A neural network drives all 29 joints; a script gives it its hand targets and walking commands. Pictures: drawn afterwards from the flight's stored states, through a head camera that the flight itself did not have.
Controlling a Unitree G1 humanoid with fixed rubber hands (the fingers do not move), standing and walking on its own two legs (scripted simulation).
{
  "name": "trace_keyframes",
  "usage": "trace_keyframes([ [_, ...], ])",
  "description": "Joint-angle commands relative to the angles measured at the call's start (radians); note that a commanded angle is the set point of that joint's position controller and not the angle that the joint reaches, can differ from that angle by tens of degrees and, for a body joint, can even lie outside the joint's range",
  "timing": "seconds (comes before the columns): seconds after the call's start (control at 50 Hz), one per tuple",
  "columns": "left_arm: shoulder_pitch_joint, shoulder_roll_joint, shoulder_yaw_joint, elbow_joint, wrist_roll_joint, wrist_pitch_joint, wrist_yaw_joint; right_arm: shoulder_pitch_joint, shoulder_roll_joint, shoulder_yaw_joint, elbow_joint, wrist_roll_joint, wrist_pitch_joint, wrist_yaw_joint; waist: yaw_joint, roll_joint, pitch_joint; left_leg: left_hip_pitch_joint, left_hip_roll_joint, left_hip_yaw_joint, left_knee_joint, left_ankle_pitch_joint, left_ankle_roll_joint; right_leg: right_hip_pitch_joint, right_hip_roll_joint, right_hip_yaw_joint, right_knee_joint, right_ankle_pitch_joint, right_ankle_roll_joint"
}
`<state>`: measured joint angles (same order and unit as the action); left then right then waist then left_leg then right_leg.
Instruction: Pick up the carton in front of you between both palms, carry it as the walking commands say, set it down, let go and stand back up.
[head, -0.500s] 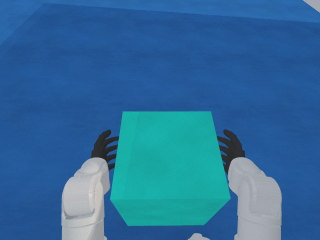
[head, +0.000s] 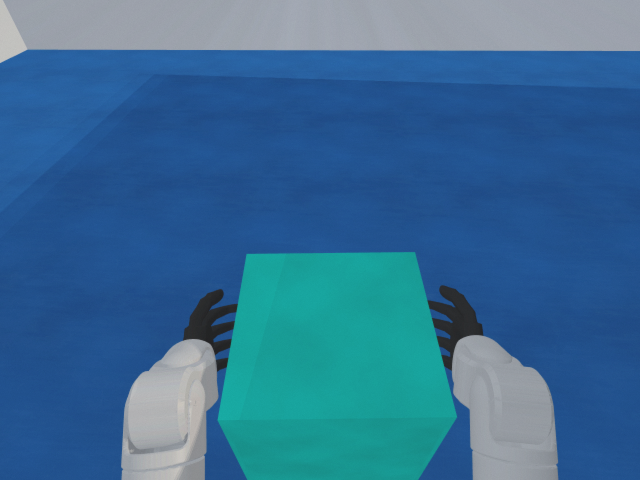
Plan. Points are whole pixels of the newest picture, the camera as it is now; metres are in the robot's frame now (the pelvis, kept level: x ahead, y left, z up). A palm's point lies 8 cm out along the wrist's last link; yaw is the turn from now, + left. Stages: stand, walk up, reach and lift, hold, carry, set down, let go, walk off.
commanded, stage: carry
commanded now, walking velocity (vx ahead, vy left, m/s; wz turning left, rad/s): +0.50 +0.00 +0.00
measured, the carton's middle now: (331, 376) +0.27 +0.00 +0.01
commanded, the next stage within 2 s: none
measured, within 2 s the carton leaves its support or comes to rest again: neither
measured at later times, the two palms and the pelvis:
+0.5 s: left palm (230, 191) +0.59 +0.18 +0.08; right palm (398, 190) +0.58 -0.12 +0.09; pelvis +0.32 +0.04 +0.00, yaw -3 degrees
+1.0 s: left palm (253, 136) +0.80 +0.17 +0.08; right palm (390, 132) +0.80 -0.13 +0.08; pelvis +0.53 +0.02 -0.02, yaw +0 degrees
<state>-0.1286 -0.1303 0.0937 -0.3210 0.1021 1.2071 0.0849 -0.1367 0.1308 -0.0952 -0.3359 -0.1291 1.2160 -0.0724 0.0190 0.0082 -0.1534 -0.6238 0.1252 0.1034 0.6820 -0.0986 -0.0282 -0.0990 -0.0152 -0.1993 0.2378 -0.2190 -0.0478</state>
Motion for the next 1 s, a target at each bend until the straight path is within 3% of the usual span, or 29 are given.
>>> trace_keyframes([
  [0.0,-0.448,-0.853,-0.684,-0.074,-0.404,0.01,-0.258,-0.433,0.867,0.705,-0.044,0.392,0.004,0.219,0.002,-0.123,-0.078,-0.026,-0.027,0.047,-0.099,0.07,0.003,0.147,-0.233,0.13,-0.103,0.192,-0.07],
  [0.1,-0.446,-0.83,-0.672,-0.057,-0.383,0.029,-0.249,-0.451,0.837,0.695,-0.045,0.404,0.028,0.227,0.004,-0.166,-0.034,0.082,-0.066,0.1,-0.217,0.058,0.05,0.203,-0.232,0.078,0.012,0.438,-0.042],
  [0.12,-0.451,-0.83,-0.674,-0.058,-0.383,0.031,-0.248,-0.448,0.836,0.69,-0.041,0.405,0.029,0.229,-0.002,-0.167,-0.063,0.187,-0.096,0.137,-0.243,0.037,0.06,0.187,-0.222,0.048,0.103,0.541,-0.026],
  [0.14,-0.458,-0.83,-0.677,-0.061,-0.384,0.033,-0.248,-0.432,0.838,0.681,-0.026,0.403,0.029,0.23,-0.018,-0.131,-0.123,0.38,-0.137,0.18,-0.274,0.002,0.066,0.123,-0.184,-0.007,0.263,0.593,0.003],
  [0.16,-0.46,-0.825,-0.679,-0.062,-0.385,0.034,-0.249,-0.427,0.838,0.671,-0.016,0.398,0.027,0.232,-0.035,-0.071,-0.207,0.616,-0.061,0.077,-0.264,-0.057,0.072,-0.028,-0.156,-0.022,0.45,0.428,0.037],
  [0.18,-0.5,-0.843,-0.704,-0.091,-0.399,0.041,-0.248,-0.418,0.833,0.657,0.017,0.378,0.017,0.235,-0.046,0.176,-0.327,0.891,0.223,-0.4,-0.32,-0.205,0.217,-0.343,-0.063,-0.007,0.781,0.199,0.091],
  [0.2,-0.506,-0.842,-0.711,-0.091,-0.404,0.037,-0.254,-0.398,0.866,0.663,0.029,0.39,0.008,0.238,-0.045,0.313,-0.316,0.947,0.303,-0.644,-0.452,-0.072,0.278,-0.567,0.04,0.07,0.953,-0.24,0.096],
  [0.22,-0.528,-0.892,-0.718,-0.068,-0.407,0.025,-0.257,-0.426,0.892,0.667,-0.004,0.405,0.001,0.241,-0.038,0.223,-0.289,0.926,0.291,-0.523,-0.414,0.048,0.265,-0.624,-0.03,0.171,1.055,-0.249,0.062],
  [0.26,-0.53,-0.936,-0.729,-0.081,-0.413,-0.004,-0.26,-0.457,0.959,0.693,-0.029,0.422,-0.022,0.247,-0.036,0.047,-0.264,0.776,0.244,-0.354,-0.402,0.141,0.2,-0.598,-0.105,0.203,1.005,-0.163,0.036],
  [0.3,-0.512,-0.971,-0.739,-0.078,-0.406,-0.024,-0.253,-0.475,0.979,0.707,-0.05,0.433,-0.039,0.25,-0.025,0.072,-0.248,0.662,0.204,-0.23,-0.459,0.028,0.157,-0.529,-0.123,0.184,0.881,-0.076,0.043],
  [0.36,-0.459,-0.971,-0.743,-0.089,-0.386,-0.042,-0.237,-0.438,0.96,0.716,-0.068,0.445,-0.046,0.259,-0.028,0.124,-0.212,0.636,0.176,-0.14,-0.525,-0.042,0.163,-0.537,-0.117,0.135,0.725,-0.006,0.065],
  [0.4,-0.436,-0.957,-0.741,-0.1,-0.373,-0.043,-0.227,-0.422,0.936,0.718,-0.082,0.45,-0.045,0.263,-0.026,0.119,-0.173,0.648,0.151,-0.068,-0.502,0.154,0.165,-0.546,-0.102,0.098,0.597,0.041,0.078],
  [0.46,-0.414,-0.917,-0.735,-0.13,-0.371,-0.033,-0.218,-0.403,0.884,0.709,-0.112,0.448,-0.034,0.259,-0.028,0.139,-0.138,0.653,0.106,0.034,-0.425,0.425,0.139,-0.486,-0.054,0.036,0.423,0.114,0.069],
  [0.5,-0.414,-0.883,-0.73,-0.145,-0.377,-0.015,-0.218,-0.377,0.852,0.695,-0.111,0.429,-0.021,0.252,-0.033,0.158,-0.122,0.658,0.098,0.067,-0.393,0.519,0.117,-0.429,-0.028,0.009,0.343,0.204,0.062],
  [0.54,-0.42,-0.851,-0.723,-0.146,-0.385,0.005,-0.224,-0.364,0.829,0.681,-0.101,0.409,-0.006,0.246,-0.036,0.158,-0.117,0.656,0.088,0.091,-0.332,0.511,0.088,-0.342,-0.011,-0.012,0.266,0.279,0.058],
  [0.58,-0.421,-0.83,-0.71,-0.132,-0.385,0.02,-0.233,-0.379,0.806,0.672,-0.088,0.399,0.009,0.243,-0.015,0.105,-0.115,0.587,0.054,0.135,-0.183,0.478,0.029,-0.138,0.004,-0.041,0.102,0.424,0.058],
  [0.6,-0.431,-0.818,-0.701,-0.122,-0.383,0.027,-0.236,-0.394,0.793,0.67,-0.081,0.395,0.015,0.242,-0.012,0.074,-0.143,0.503,0.033,0.125,-0.096,0.362,-0.005,0.013,-0.057,0.011,0.094,0.536,0.062],
  [0.62,-0.435,-0.812,-0.687,-0.103,-0.379,0.032,-0.24,-0.421,0.784,0.676,-0.084,0.399,0.024,0.241,-0.005,-0.088,-0.227,0.362,-0.006,0.092,0.077,0.005,-0.037,0.21,-0.253,0.203,0.221,1.0,0.002],
  [0.64,-0.412,-0.812,-0.667,-0.058,-0.371,0.031,-0.243,-0.429,0.795,0.691,-0.081,0.413,0.035,0.237,0.003,-0.22,-0.315,0.207,-0.081,0.033,0.199,-0.397,-0.049,0.375,-0.377,0.354,0.243,1.178,-0.135],
  [0.66,-0.381,-0.838,-0.658,-0.037,-0.374,0.025,-0.245,-0.422,0.812,0.695,-0.069,0.415,0.036,0.239,-0.002,-0.218,-0.336,0.188,-0.071,-0.032,0.226,-0.504,-0.038,0.342,-0.386,0.39,0.173,1.041,-0.171],
  [0.7,-0.422,-0.915,-0.67,-0.048,-0.386,0.008,-0.251,-0.476,0.872,0.71,-0.083,0.424,0.02,0.245,-0.015,-0.157,-0.317,0.235,-0.037,-0.073,0.012,-0.537,-0.003,0.238,-0.334,0.32,0.103,0.723,-0.122],
  [0.74,-0.466,-0.957,-0.682,-0.075,-0.394,-0.006,-0.254,-0.517,0.922,0.728,-0.094,0.43,0.003,0.243,-0.013,-0.178,-0.305,0.353,-0.063,-0.03,-0.176,-0.399,0.006,0.147,-0.278,0.242,0.082,0.541,-0.069],
  [0.78,-0.472,-0.962,-0.691,-0.1,-0.402,-0.014,-0.255,-0.493,0.938,0.73,-0.097,0.428,-0.011,0.24,-0.019,-0.132,-0.336,0.476,-0.064,0.007,-0.288,-0.175,0.011,0.082,-0.24,0.174,0.09,0.342,-0.034],
  [0.8,-0.481,-0.955,-0.693,-0.113,-0.405,-0.016,-0.257,-0.488,0.941,0.728,-0.1,0.425,-0.015,0.239,-0.018,-0.1,-0.328,0.494,-0.034,-0.006,-0.315,-0.1,0.011,0.061,-0.22,0.144,0.101,0.284,-0.017],
  [0.84,-0.507,-0.948,-0.706,-0.124,-0.411,-0.013,-0.258,-0.499,0.925,0.722,-0.112,0.42,-0.012,0.237,-0.009,-0.019,-0.285,0.491,0.045,-0.059,-0.283,0.062,0.007,0.038,-0.183,0.113,0.183,0.375,0.007],
  [0.86,-0.497,-0.932,-0.706,-0.116,-0.409,-0.007,-0.256,-0.488,0.913,0.716,-0.099,0.418,-0.006,0.238,-0.01,-0.004,-0.267,0.499,0.054,-0.053,-0.24,0.14,0.006,0.02,-0.176,0.11,0.214,0.461,0.013],
  [0.92,-0.425,-0.89,-0.694,-0.047,-0.385,0.011,-0.252,-0.408,0.872,0.689,-0.028,0.398,0.011,0.242,-0.015,0.004,-0.253,0.498,0.046,-0.046,-0.191,0.322,0.002,-0.001,-0.172,0.108,0.302,0.633,0.013],
  [0.98,-0.43,-0.89,-0.689,-0.009,-0.375,0.013,-0.254,-0.406,0.874,0.677,0.023,0.392,0.013,0.25,-0.018,0.017,-0.242,0.503,0.04,-0.039,-0.167,0.452,0.0,-0.034,-0.154,0.097,0.34,0.667,0.017],
])
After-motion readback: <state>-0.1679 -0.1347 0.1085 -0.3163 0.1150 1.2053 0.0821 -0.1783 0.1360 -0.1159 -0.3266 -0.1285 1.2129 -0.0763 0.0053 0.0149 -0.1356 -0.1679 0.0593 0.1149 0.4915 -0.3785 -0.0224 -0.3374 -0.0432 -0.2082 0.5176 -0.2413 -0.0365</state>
